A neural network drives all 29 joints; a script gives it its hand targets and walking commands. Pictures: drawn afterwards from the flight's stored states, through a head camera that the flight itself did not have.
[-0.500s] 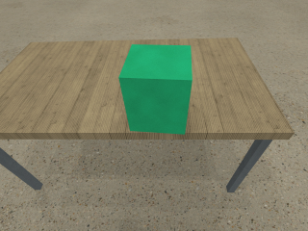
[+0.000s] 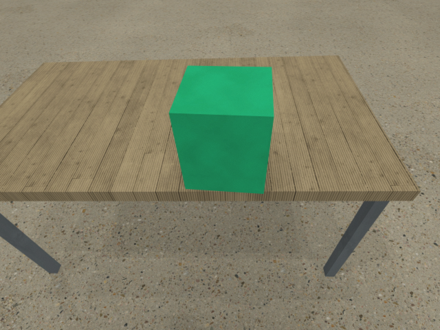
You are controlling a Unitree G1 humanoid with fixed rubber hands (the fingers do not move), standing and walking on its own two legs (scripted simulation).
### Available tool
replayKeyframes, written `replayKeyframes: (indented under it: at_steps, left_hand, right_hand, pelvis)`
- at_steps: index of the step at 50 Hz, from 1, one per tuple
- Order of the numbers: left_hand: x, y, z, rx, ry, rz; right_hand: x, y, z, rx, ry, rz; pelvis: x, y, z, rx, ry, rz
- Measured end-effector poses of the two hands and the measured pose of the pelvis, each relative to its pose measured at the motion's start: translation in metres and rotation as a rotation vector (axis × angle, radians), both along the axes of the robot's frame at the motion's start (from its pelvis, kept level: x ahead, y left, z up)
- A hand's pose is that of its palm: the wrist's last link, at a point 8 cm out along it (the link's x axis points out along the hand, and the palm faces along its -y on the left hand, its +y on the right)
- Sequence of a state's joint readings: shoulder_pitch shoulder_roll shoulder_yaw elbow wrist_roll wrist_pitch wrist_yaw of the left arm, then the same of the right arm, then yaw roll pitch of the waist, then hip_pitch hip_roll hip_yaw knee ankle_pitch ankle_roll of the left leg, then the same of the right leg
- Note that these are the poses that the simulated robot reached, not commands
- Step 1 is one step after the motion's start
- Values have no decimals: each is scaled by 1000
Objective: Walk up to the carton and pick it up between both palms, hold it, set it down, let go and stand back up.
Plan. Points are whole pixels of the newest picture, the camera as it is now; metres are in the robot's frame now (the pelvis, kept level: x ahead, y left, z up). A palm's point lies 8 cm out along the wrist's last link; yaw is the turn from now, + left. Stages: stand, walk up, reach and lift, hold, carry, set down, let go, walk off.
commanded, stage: stand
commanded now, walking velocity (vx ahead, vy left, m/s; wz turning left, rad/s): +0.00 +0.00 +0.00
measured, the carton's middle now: (226, 131) +0.59 +0.02 +0.03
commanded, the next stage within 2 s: none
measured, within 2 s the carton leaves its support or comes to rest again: neither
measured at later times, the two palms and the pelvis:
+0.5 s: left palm out of the picture +0.06 +0.26 -0.11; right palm out of the picture +0.06 -0.26 -0.11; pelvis +0.00 +0.00 +0.00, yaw +0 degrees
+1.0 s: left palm out of the picture +0.04 +0.26 -0.11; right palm out of the picture +0.04 -0.26 -0.12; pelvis +0.00 +0.00 +0.00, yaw +0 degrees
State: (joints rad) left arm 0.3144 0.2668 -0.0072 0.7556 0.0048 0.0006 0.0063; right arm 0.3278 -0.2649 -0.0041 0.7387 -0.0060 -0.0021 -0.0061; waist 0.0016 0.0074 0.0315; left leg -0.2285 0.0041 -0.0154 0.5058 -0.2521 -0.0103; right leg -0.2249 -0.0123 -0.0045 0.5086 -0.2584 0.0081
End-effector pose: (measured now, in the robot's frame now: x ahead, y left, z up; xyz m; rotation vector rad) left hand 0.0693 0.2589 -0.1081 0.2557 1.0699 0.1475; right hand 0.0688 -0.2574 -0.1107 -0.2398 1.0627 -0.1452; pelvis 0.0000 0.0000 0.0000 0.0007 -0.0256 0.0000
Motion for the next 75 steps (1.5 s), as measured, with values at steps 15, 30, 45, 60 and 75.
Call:
replayKeyframes:
  at_steps: [15, 30, 45, 60, 75]
  left_hand:
    - [-8, 1, -2, 1, 29, 12]
    - [-15, 1, -4, 1, 49, 22]
    - [-23, 1, -6, 3, 81, 31]
    - [-31, 0, -8, 2, 114, 43]
    - [-37, -2, -10, 0, 145, 54]
  right_hand:
    - [-8, -1, -2, -1, 27, -10]
    - [-14, -1, -4, -3, 50, -16]
    - [-22, -1, -6, -2, 80, -31]
    - [-30, -2, -9, -3, 119, -39]
    - [-35, 0, -12, 0, 150, -49]
  pelvis:
    - [0, 0, 1, 0, -1, -1]
    - [0, 0, 2, 0, -3, 0]
    - [1, 0, 3, 0, -3, -1]
    - [2, 0, 4, 0, -1, 1]
    - [5, -1, 5, 0, 0, 2]
